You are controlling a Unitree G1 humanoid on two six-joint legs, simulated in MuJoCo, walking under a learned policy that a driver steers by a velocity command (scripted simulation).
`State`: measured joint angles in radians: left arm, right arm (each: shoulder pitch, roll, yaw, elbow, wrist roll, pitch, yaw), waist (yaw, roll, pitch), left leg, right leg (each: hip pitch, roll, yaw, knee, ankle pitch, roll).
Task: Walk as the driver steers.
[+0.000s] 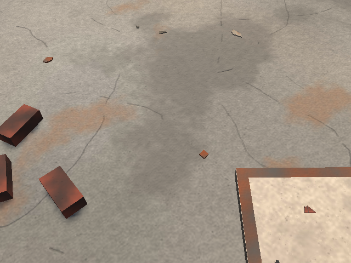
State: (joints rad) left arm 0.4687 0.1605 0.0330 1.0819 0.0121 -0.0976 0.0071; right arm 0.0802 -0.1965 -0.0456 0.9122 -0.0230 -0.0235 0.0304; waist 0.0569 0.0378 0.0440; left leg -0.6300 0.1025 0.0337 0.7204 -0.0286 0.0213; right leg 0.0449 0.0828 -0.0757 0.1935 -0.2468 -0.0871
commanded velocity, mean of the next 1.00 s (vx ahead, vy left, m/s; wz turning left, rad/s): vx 0.50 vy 0.00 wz -0.08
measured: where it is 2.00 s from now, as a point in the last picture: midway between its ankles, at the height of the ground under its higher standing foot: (203, 142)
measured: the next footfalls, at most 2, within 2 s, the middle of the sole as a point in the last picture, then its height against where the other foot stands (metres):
left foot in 0.14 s outside the picture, level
right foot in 0.70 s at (223, 255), level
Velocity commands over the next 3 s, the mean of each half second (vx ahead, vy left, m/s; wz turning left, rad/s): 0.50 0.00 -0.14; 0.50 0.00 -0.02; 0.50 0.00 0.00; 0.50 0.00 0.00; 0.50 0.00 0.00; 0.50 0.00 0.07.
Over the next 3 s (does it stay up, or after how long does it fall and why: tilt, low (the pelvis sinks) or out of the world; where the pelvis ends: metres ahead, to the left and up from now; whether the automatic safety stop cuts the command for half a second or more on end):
stays up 1.60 -0.09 -0.02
